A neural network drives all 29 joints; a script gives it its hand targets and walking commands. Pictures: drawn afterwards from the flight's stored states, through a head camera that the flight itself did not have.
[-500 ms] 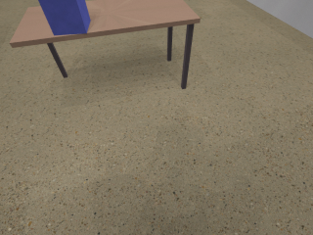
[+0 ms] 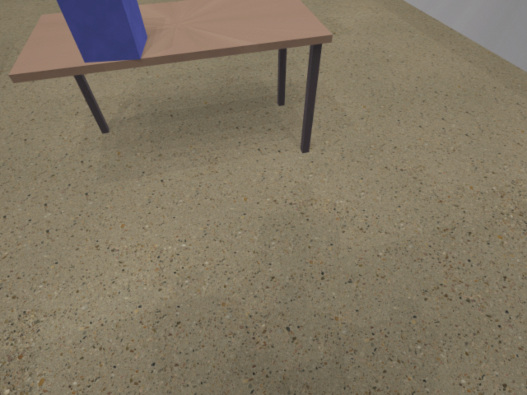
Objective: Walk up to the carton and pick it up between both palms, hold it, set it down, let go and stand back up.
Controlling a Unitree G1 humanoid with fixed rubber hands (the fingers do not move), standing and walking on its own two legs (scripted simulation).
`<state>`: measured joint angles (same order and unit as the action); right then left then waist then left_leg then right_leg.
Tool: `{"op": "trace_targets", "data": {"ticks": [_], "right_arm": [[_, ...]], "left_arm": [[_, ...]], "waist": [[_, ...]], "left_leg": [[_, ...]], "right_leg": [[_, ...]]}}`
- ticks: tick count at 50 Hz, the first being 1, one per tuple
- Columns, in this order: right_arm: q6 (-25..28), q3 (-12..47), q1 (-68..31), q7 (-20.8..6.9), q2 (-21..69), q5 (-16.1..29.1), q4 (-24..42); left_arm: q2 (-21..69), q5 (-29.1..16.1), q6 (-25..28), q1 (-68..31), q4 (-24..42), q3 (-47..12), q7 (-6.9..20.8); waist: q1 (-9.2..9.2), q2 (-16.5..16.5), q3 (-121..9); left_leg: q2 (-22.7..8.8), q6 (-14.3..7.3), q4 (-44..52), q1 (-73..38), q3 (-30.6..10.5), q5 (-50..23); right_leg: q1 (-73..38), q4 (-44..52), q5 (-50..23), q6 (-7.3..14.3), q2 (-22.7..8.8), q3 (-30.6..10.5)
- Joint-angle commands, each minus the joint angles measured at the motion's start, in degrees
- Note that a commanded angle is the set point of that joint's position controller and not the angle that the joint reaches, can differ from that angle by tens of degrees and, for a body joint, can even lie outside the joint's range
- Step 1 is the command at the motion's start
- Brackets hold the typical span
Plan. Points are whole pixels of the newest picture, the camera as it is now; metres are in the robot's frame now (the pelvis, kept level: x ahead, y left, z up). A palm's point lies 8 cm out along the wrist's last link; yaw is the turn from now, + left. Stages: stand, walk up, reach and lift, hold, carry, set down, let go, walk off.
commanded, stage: stand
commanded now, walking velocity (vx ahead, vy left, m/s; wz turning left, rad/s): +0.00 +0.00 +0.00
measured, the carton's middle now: (105, 15) +1.34 +0.66 +0.03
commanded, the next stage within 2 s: walk up in 1.20 s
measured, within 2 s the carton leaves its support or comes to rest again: neither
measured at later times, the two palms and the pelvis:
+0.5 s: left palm out of the picture -0.02 +0.17 -0.15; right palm out of the picture -0.04 -0.21 -0.15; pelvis +0.01 -0.02 +0.00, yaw +0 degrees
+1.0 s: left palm out of the picture -0.01 +0.16 -0.15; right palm out of the picture -0.03 -0.22 -0.15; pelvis +0.02 -0.04 +0.00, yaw +0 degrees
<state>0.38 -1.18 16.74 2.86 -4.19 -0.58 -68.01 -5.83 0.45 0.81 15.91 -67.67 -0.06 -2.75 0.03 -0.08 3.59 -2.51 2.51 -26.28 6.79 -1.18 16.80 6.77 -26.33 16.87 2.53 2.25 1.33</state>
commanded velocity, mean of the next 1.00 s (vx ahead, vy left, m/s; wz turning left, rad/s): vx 0.00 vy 0.00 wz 0.00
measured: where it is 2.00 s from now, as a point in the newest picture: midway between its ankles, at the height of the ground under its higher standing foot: outside the picture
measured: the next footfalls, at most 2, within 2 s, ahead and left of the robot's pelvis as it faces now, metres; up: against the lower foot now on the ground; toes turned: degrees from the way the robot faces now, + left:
left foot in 1.76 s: +0.26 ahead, +0.23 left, +0.00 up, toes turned +18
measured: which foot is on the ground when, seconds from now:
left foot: down 0.00-1.00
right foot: down 0.00-1.00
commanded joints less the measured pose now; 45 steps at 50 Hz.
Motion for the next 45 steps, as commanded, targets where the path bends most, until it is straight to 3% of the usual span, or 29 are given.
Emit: {"op": "trace_targets", "data": {"ticks": [1, 2, 4, 6, 7, 8, 9, 10, 11, 12, 13, 17, 18, 20, 22, 24, 25, 26, 27, 29, 30, 32, 33, 35, 39, 41, 42, 44, 45], "right_arm": [[-0.03, -1.11, 3.58, 0.50, -5.87, -0.15, 0.27], [-0.39, -0.88, 5.92, 0.60, -5.34, 0.06, -0.16], [-0.35, -0.50, 6.46, 0.49, -3.87, 0.22, -0.29], [-0.34, -0.70, 6.77, 0.73, -4.79, 0.47, -0.68], [-0.27, -0.96, 5.36, 0.86, -5.30, 0.18, -0.56], [-0.40, -0.83, 5.70, 0.50, -4.51, 0.48, 0.35], [-0.19, -1.02, 4.89, 0.36, -5.20, 0.28, -0.09], [-0.20, -1.20, 6.58, 0.22, -5.04, 0.14, -0.34], [-0.34, -0.23, 7.22, 0.44, -2.74, 0.19, -1.30], [-0.23, -0.51, 5.70, 0.40, -3.91, 0.09, -0.47], [-0.19, -0.31, 6.54, 0.42, -3.18, -0.21, -0.35], [-0.70, -1.18, 5.74, 0.30, -5.93, 0.14, -0.53], [-0.30, -0.88, 6.14, 0.21, -4.70, 0.07, -0.50], [-0.53, -0.47, 8.38, 0.63, -4.08, 0.35, -1.83], [-0.63, -1.13, 6.14, 0.19, -4.61, 0.14, -1.18], [-0.80, -0.67, 5.92, 0.12, -3.71, 0.31, -0.95], [-0.56, -0.53, 5.90, 0.16, -3.17, 0.27, -1.15], [-0.44, -0.47, 5.03, 0.23, -2.68, 0.31, -0.54], [-0.56, -0.27, 8.39, 0.39, -2.85, 0.38, -1.63], [-0.51, -0.82, 7.24, 0.40, -5.03, 0.53, -1.01], [-0.57, -0.96, 7.34, 0.34, -4.98, 0.66, -1.36], [-0.59, -0.79, 8.34, 0.62, -4.13, 0.09, -2.33], [-0.45, -0.83, 6.43, 0.40, -4.18, 0.11, -1.52], [-0.32, -0.25, 7.78, 0.52, -3.35, 0.23, -2.01], [-0.47, -0.30, 8.54, 0.44, -3.69, 0.15, -2.73], [-1.05, 0.00, 7.97, 0.55, -3.02, 0.51, -2.39], [-1.00, 0.08, 8.21, 0.53, -3.14, 0.24, -2.44], [-1.13, -0.37, 6.39, 0.50, -4.73, 0.56, -1.96], [-1.03, -0.64, 8.29, 0.17, -5.17, 0.64, -2.05]], "left_arm": [[-5.36, 0.22, 0.45, 3.94, 1.03, 0.84, -0.46], [-4.79, 0.21, 0.72, 4.53, 1.18, 0.62, -0.14], [-1.97, -0.04, 0.65, 5.26, 0.57, 0.08, -0.17], [-3.36, 0.09, 0.52, 4.18, 1.02, 0.50, -0.28], [-5.15, 0.13, 0.61, 6.21, 0.25, 0.93, -0.24], [-5.41, -0.24, 0.81, 5.66, 0.65, 0.97, -0.20], [-3.14, -0.30, 0.70, 7.53, 0.10, 0.44, 0.09], [-2.84, 0.05, 0.70, 5.06, 0.26, 0.13, -0.09], [-3.18, 0.09, 0.57, 5.26, 0.96, 0.44, 0.11], [-3.77, -0.14, 0.66, 4.85, 1.00, 0.42, -0.17], [-3.60, 0.06, 0.58, 5.44, 0.33, 0.38, -0.13], [-2.21, -0.04, 1.08, 5.92, 0.29, -0.35, 0.07], [-5.66, 0.09, 1.05, 5.37, 0.68, 0.81, 0.02], [-4.00, 0.02, 0.91, 4.38, 1.31, 0.51, -0.12], [-3.55, -0.16, 0.88, 7.80, 0.53, 0.63, -0.08], [-3.45, -0.40, 1.00, 6.57, 0.49, 0.45, 0.07], [-5.39, 0.09, 1.22, 5.88, 1.37, 0.67, 0.06], [-5.75, -0.34, 0.99, 5.78, 1.45, 1.25, 0.20], [-4.16, 0.13, 1.02, 6.45, 0.33, 0.63, 0.18], [-3.26, 0.00, 0.91, 6.82, 0.34, 0.30, 0.06], [-2.88, -0.10, 0.92, 6.36, 0.39, 0.26, -0.15], [-3.35, -0.30, 1.14, 5.39, 1.05, 0.28, -0.09], [-4.41, -0.13, 1.22, 6.72, 0.92, 0.70, -0.03], [-5.75, 0.02, 1.08, 6.29, 0.81, 0.93, -0.20], [-5.16, -0.04, 1.30, 6.41, 1.18, 1.00, 0.03], [-5.27, -0.25, 0.99, 8.65, 0.60, 0.74, -0.04], [-4.37, -0.11, 0.87, 8.72, 0.14, 0.42, -0.16], [-5.96, -0.08, 0.93, 8.73, 0.88, 0.98, -0.03], [-5.83, 0.17, 1.15, 7.43, 0.83, 0.55, -0.31]], "waist": [[-0.14, 6.41, 4.50], [0.38, 0.83, 2.63], [-0.21, -1.21, 5.19], [0.47, -1.24, 4.60], [-0.30, 1.31, 5.81], [0.00, 0.03, 4.15], [-1.05, 0.53, 3.40], [1.03, 0.08, 4.02], [-0.35, 1.67, 3.98], [-0.03, 2.56, 3.43], [0.45, 0.11, 4.11], [0.47, 0.82, 3.83], [-0.04, -0.72, 2.68], [0.35, 1.70, 5.49], [-0.36, 1.08, 4.92], [-0.38, 2.03, 2.46], [0.14, 2.18, 1.62], [-0.48, -2.32, 1.38], [0.40, 1.47, 1.33], [0.48, -1.48, 0.58], [0.32, 1.11, 3.04], [0.33, 1.56, 4.49], [-0.32, 0.11, 2.77], [0.15, -2.44, 1.60], [0.03, 1.42, 1.10], [-0.42, -1.78, 2.45], [-0.08, -0.17, 3.44], [-1.13, 1.18, 3.61], [0.82, 0.84, 5.07]], "left_leg": [[-2.87, -2.84, 5.31, 2.74, -1.63, -14.00], [-2.73, -2.35, 4.52, 2.58, -1.74, -14.00], [-2.97, -2.13, 4.30, 4.73, -1.79, -11.58], [-2.95, -2.48, 4.96, 4.14, -2.17, -11.91], [-3.14, -2.46, 5.35, 3.96, -1.56, -11.75], [-2.53, -2.29, 5.16, 3.59, -1.97, -10.82], [-2.83, -2.48, 4.19, 2.39, -1.68, -11.52], [-2.81, -2.07, 4.21, 3.35, -1.26, -10.83], [-2.67, -2.03, 4.21, 3.84, -1.58, -10.22], [-2.99, -2.32, 5.28, 3.99, -1.98, -11.01], [-3.30, -1.88, 4.47, 2.08, -1.58, -11.01], [-3.20, -1.85, 4.91, 0.98, -1.70, -11.73], [-3.44, -1.50, 4.84, 0.98, -1.73, -12.51], [-3.24, -1.22, 5.06, 5.24, -1.80, -11.38], [-3.19, -1.01, 4.01, 3.64, -0.65, -10.24], [-2.98, -0.84, 4.33, 3.03, -0.96, -9.89], [-3.02, -0.82, 4.11, 2.10, -0.87, -10.08], [-2.99, -0.63, 3.65, 2.28, -0.89, -10.75], [-3.16, -0.83, 4.23, 0.52, -1.05, -10.41], [-3.50, -0.89, 3.87, 0.84, -1.01, -10.96], [-3.07, -0.47, 3.33, 2.21, -0.56, -10.96], [-3.67, -0.65, 4.27, 3.78, -0.65, -11.50], [-3.56, -0.48, 3.13, 3.95, -0.49, -12.27], [-3.79, -0.49, 3.43, 3.01, -0.20, -11.29], [-3.60, -0.05, 3.53, 3.14, 0.53, -11.73], [-3.18, 0.62, 2.17, 4.22, 0.71, -8.77], [-3.85, 0.50, 3.06, 2.88, 0.47, -10.10], [-3.26, 0.67, 2.68, 3.90, 0.80, -9.44], [-3.77, 0.54, 3.07, 4.29, 0.70, -10.62]], "right_leg": [[1.83, 5.75, -18.49, 1.23, -7.27, -6.49], [0.42, 5.43, -20.90, 1.31, -7.14, -5.77], [0.54, 6.24, -19.90, 1.01, -7.10, -5.78], [0.73, 6.46, -19.63, 1.25, -6.87, -4.92], [1.77, 6.35, -17.30, 0.88, -6.63, -6.00], [1.25, 6.60, -17.90, 1.26, -6.99, -6.72], [0.48, 6.73, -18.41, 0.88, -6.64, -6.57], [0.28, 6.75, -18.49, 1.20, -7.16, -6.21], [0.42, 6.86, -15.81, 1.44, -6.97, -5.86], [0.56, 6.80, -17.17, 1.43, -6.85, -6.02], [1.55, 6.83, -17.32, 1.42, -6.60, -5.89], [2.52, 6.37, -21.11, 1.83, -6.81, -6.68], [1.36, 6.58, -20.22, 1.52, -6.23, -5.83], [-0.09, 6.76, -19.43, 1.57, -6.40, -5.75], [-0.47, 6.90, -23.33, 0.54, -7.45, -7.22], [-0.85, 7.74, -18.55, 1.70, -7.13, -7.07], [-0.68, 7.06, -21.41, 1.91, -7.91, -7.52], [-0.33, 8.24, -21.23, 0.83, -6.82, -7.04], [0.51, 7.43, -20.65, 1.98, -7.40, -7.36], [0.63, 7.77, -23.84, 1.58, -7.12, -7.36], [0.36, 8.00, -25.13, 1.28, -7.13, -7.17], [-0.72, 6.69, -26.07, 2.23, -6.92, -6.58], [-1.88, 6.75, -32.66, 1.37, -7.95, -7.40], [-2.66, 6.70, -33.60, 1.13, -7.42, -6.34], [-4.04, 5.98, -34.89, 1.92, -7.94, -6.65], [-2.83, 8.13, -32.20, 0.05, -7.69, -7.97], [-0.74, 8.04, -31.65, 0.86, -7.73, -7.40], [-2.23, 8.40, -32.95, -0.39, -7.46, -8.60], [-1.36, 7.58, -35.32, 0.85, -8.29, -8.28]]}}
